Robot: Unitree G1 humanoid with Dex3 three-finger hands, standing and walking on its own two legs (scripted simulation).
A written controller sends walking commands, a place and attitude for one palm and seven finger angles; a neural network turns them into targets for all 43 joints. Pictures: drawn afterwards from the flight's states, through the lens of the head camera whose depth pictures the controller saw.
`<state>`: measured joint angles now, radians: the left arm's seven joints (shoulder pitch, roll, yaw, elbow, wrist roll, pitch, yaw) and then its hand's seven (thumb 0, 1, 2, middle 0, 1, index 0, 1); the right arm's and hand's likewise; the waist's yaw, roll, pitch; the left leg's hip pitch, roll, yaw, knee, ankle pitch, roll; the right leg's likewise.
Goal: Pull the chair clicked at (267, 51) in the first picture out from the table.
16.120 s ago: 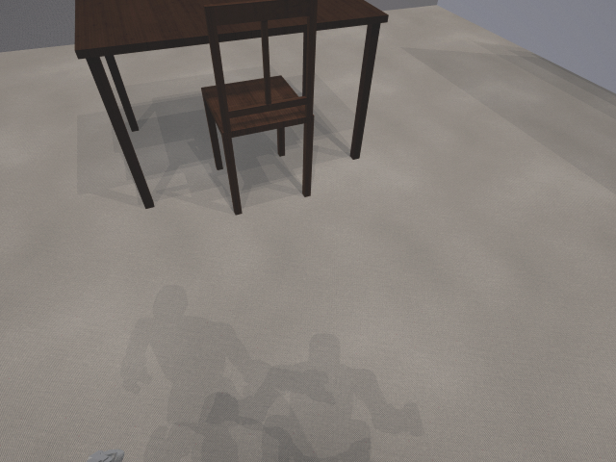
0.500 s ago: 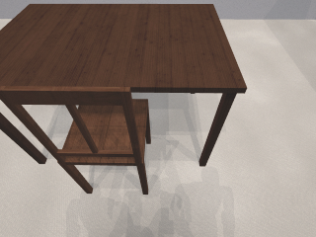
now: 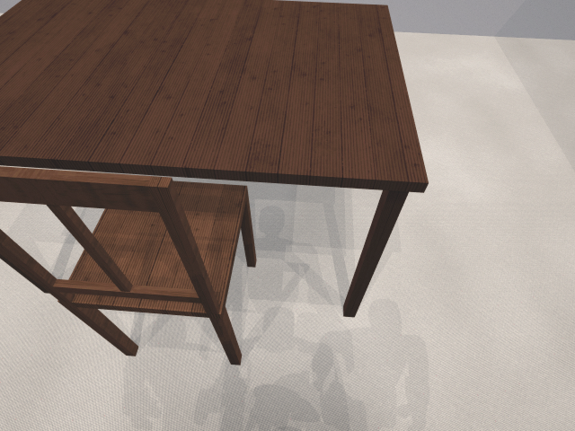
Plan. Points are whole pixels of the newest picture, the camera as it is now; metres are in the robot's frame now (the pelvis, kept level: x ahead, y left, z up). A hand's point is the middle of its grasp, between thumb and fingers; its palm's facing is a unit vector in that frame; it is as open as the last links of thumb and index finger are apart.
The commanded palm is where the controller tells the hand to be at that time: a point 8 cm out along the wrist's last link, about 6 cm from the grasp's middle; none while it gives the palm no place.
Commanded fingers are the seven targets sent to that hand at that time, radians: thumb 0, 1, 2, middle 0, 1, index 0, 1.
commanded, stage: come to a stop and stand still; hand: left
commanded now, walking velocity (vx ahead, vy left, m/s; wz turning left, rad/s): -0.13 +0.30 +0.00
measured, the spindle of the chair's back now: (97, 252) +0.40 +0.37 -0.07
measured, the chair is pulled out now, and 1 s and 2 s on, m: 0.00 0.00 0.00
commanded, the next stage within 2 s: look again from close up in 1.12 s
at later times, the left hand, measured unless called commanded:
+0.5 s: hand out of the picture +0.02 +0.24 -0.16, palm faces +0.04 -0.97 -0.25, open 7.3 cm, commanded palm none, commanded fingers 0.00 0.90 0.90 -0.20 -0.30 -0.20 -0.30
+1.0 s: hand out of the picture -0.04 +0.17 -0.15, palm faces -0.01 -0.98 -0.17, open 7.3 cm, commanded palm none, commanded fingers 0.00 0.90 0.90 -0.20 -0.30 -0.20 -0.30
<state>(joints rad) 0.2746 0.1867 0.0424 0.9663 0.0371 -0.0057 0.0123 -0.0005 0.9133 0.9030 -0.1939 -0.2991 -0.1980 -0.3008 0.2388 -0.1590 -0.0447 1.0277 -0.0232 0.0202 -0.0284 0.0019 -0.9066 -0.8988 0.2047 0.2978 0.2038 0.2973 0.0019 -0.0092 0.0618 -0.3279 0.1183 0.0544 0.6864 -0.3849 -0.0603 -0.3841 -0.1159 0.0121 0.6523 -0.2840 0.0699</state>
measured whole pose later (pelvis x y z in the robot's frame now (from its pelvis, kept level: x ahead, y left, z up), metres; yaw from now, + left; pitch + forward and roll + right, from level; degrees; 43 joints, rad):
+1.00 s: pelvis -0.05 +0.01 +0.03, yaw -1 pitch -1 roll +0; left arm 0.29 0.15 0.00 1.11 0.01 0.01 0.03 0.01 0.92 0.90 -0.20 -0.30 -0.20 -0.30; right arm 0.34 -0.13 -0.01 1.16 -0.01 0.02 -0.03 0.00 -0.91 -0.90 0.20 0.30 0.20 0.30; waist -0.02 -0.02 0.02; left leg -0.22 -0.01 0.08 0.39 -0.15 0.03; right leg -0.11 0.03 -0.04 0.41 -0.29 -0.04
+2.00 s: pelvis -0.03 +0.04 +0.02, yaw +0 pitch +0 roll +0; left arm 0.31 0.19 -0.02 1.07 0.02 -0.01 0.04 0.00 0.91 0.90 -0.19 -0.30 -0.20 -0.30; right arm 0.23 -0.16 0.02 1.09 -0.01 -0.02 -0.03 0.00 -0.90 -0.90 0.20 0.30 0.20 0.30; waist 0.01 -0.04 0.02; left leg -0.25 -0.05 0.08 0.47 -0.22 0.08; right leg -0.10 -0.01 -0.04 0.44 -0.33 0.01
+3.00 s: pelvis -0.05 +0.01 -0.07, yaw +1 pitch +15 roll -2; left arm 0.40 0.24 0.20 0.00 -0.32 -0.28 -0.30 0.01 0.10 0.56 -0.12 -0.17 -0.12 -0.18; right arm 0.25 -0.16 0.02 0.55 0.03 -0.18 -0.05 0.01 -0.90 -0.90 0.21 0.30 0.21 0.30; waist -0.01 0.03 -0.15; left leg -0.93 0.01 0.01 1.14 -0.48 0.04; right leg -0.84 0.07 -0.11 1.11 -0.54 -0.08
